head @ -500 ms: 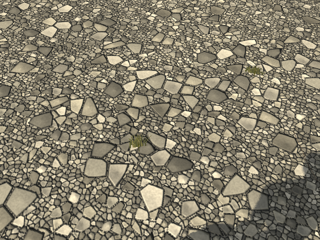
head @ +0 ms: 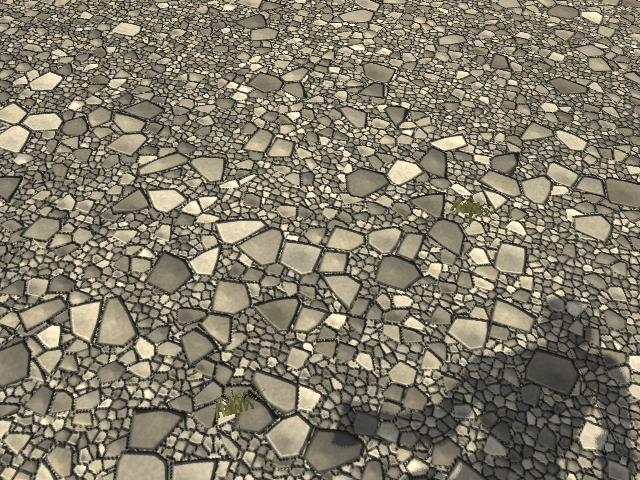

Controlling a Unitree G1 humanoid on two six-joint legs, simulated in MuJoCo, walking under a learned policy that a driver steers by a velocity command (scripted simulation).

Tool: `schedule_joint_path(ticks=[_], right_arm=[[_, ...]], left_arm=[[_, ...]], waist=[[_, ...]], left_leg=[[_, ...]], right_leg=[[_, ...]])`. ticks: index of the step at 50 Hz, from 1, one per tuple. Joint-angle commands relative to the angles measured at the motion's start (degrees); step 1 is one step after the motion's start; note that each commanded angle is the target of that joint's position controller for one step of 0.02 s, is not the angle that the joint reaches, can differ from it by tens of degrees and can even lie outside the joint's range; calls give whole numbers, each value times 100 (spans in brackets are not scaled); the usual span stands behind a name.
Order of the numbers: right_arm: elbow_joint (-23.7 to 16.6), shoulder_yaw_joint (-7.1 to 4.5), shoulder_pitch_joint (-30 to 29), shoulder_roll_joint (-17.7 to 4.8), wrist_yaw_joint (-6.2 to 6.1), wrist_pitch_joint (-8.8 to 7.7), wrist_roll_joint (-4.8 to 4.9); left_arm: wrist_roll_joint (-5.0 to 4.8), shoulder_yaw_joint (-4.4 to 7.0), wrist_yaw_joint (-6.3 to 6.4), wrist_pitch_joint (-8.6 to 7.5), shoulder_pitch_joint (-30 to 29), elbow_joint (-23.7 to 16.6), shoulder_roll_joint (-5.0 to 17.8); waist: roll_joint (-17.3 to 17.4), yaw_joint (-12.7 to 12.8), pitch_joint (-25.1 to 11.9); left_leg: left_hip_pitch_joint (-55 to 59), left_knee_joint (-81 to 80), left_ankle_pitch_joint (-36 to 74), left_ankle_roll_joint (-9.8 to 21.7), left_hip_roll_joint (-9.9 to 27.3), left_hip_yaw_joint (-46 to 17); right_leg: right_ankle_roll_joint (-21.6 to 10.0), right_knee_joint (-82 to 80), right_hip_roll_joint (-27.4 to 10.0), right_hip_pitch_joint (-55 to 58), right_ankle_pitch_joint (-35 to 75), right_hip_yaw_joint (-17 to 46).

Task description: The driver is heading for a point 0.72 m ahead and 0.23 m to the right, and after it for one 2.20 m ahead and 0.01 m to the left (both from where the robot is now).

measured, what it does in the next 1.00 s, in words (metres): walks ahead: right foot, then left foot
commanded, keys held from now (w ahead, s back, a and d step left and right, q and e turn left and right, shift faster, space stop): w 0.14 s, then no key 0.44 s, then e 0.42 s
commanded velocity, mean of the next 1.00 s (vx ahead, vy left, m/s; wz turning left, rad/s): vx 0.19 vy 0.00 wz -0.13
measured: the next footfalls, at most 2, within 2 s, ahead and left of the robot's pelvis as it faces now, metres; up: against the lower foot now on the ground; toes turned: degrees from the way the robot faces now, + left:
right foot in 0.18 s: +0.30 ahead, -0.18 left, +0.00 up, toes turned -12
left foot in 0.60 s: +0.36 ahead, +0.08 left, +0.00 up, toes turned -1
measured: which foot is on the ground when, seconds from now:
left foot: down 0.00-0.20, up 0.22-0.58, down 0.60-0.94, up 0.96-1.00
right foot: up 0.00-0.16, down 0.18-1.00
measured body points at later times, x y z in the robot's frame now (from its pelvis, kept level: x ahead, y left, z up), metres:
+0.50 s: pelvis +0.23 -0.07 +0.00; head +0.26 -0.08 +0.45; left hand +0.30 +0.18 -0.14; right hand +0.35 -0.33 -0.14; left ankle +0.32 +0.10 -0.71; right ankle +0.25 -0.14 -0.75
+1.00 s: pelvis +0.27 -0.10 -0.03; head +0.30 -0.13 +0.42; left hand +0.41 +0.18 -0.13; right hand +0.34 -0.39 -0.17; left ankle +0.31 +0.08 -0.71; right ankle +0.26 -0.17 -0.75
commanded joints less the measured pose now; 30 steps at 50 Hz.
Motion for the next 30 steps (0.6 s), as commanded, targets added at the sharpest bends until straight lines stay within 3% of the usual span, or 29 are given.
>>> schedule_joint_path(ticks=[1, 3, 5, 7, 8, 9, 10, 11, 12, 13, 14, 15, 17, 18, 21, 24, 28, 30], right_arm=[[-62, -187, 298, -913, -39, -22, 14], [51, -204, 425, -932, -58, 39, 37], [115, -243, 387, -1004, -78, 86, 63], [88, -282, 149, -1129, -95, 132, 73], [62, -247, -8, -1056, -98, 171, 50], [-55, -180, -83, -928, -96, 164, -16], [-93, 27, 628, -251, -49, 68, -50], [120, -14, 786, -500, -11, -69, 20], [8, -131, 333, -859, -1, -110, 162], [-89, -137, -120, -883, -36, -101, 168], [-127, -179, -355, -851, -98, -45, 87], [-137, -218, -363, -788, -150, 54, 47], [-73, -173, -97, -393, -178, 210, 1], [-96, -167, -94, -326, -193, 251, -10], [-240, -161, -530, -378, -226, 310, -41], [-303, -167, -982, -488, -209, 397, -12], [-321, -195, -1293, -580, -207, 480, -47], [-279, -226, -1257, -741, -217, 456, -162]], left_arm=[[-43, -32, -87, -127, -929, -560, 172], [-64, -64, -170, -176, -1166, -686, 163], [-84, -48, -238, -226, -1125, -748, 244], [-70, 66, -233, -255, -474, -615, 480], [-27, 198, -202, -257, 423, -339, 706], [79, 303, -155, -256, 1442, -94, 1040], [219, 392, -122, -221, 2068, 46, 1522], [154, 250, -134, -176, 2055, 65, 1084], [79, 152, -131, -157, 1457, -19, 812], [63, 75, -117, -161, 933, -124, 578], [66, 23, -130, -180, 623, -138, 437], [86, -27, -132, -202, 464, -115, 300], [201, -72, -134, -227, 481, 32, 210], [227, -73, -106, -235, 461, 94, 265], [210, -51, 20, -173, 345, 175, 490], [171, -42, 78, -63, 542, 315, 606], [113, -94, 91, 56, 548, 425, 491], [42, -153, 86, 85, 833, 514, 319]], waist=[[704, -111, 506], [723, -164, 645], [805, -36, 606], [995, 368, 189], [971, 832, -289], [696, 1195, -1085], [-803, 976, -2090], [-886, 999, -2676], [-619, 882, -1796], [-225, 721, -1119], [109, 538, -695], [69, 350, -502], [-69, 143, -508], [-155, 68, -489], [-241, 50, -605], [-213, 230, -616], [-144, 232, -253], [168, 224, -147]], left_leg=[[114, -278, 1481, 688, 1522, -658], [429, -97, 1735, 702, 1668, -665], [643, 163, 2297, 639, 1821, -675], [671, 818, 3985, 500, 1778, -563], [447, 1813, 4848, 323, 1476, -346], [-628, 3269, 3942, 81, 1165, -201], [-2944, 5794, 332, -405, 95, -73], [-3263, 6758, -2301, -418, -175, -1121], [-3586, 6987, -2142, -371, 187, -1156], [-3598, 6693, -1775, -381, 502, -855], [-3436, 6259, -1460, -406, 693, -663], [-3087, 5898, -1235, -399, 837, -603], [-2433, 5333, -869, -425, 879, -577], [-2335, 4976, -697, -464, 870, -540], [-2116, 3726, -6, -523, 848, -452], [-1867, 3030, 487, -547, 788, -414], [-1531, 2103, 464, -433, 747, -401], [-902, 1237, 1572, -280, 881, -544]], right_leg=[[-17, -489, 130, -241, 126, -200], [-103, -729, 184, -305, -162, -268], [-259, -880, 257, -56, -548, -315], [-446, -955, 566, 1026, -865, -552], [-605, -1093, 762, 2221, -593, -677], [-903, -779, 94, 4063, 505, -5], [-1961, -966, -1574, 6378, 1366, 2509], [-2201, -1459, -1872, 6383, 2090, 3516], [-1903, -1433, -1638, 5524, 2432, 2401], [-1656, -1539, -1351, 4611, 2780, 1545], [-1463, -1773, -1096, 3815, 2708, 1097], [-1334, -2008, -885, 3242, 2619, 771], [-1337, -2195, -732, 2621, 2947, 415], [-1369, -2235, -671, 2489, 3191, 234], [-1252, -2239, -497, 2481, 3185, -132], [-1170, -2338, -515, 2575, 2231, -76], [-1063, -2252, -534, 2486, 329, 207], [-647, -1939, -162, 2317, -777, 269]])
Keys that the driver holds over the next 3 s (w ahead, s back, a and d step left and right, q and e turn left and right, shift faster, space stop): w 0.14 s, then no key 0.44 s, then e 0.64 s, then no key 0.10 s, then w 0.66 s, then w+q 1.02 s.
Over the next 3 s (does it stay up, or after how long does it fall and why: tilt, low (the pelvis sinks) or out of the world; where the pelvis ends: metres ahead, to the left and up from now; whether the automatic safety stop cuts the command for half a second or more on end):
stays up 1.04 -0.35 -0.02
